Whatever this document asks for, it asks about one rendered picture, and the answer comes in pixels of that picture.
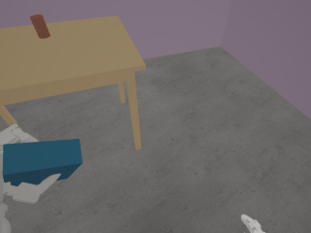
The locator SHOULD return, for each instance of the robot left hand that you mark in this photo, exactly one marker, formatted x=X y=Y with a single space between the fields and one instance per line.
x=25 y=192

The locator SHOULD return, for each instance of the robot right hand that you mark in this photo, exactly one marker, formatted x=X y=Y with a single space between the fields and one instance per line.
x=252 y=225

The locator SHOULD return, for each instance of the sponge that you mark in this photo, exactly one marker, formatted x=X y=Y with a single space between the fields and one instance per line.
x=33 y=162

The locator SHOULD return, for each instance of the table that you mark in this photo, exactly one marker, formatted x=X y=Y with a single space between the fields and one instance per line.
x=79 y=54

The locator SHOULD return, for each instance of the robot left forearm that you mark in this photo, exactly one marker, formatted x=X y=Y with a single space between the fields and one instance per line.
x=5 y=226

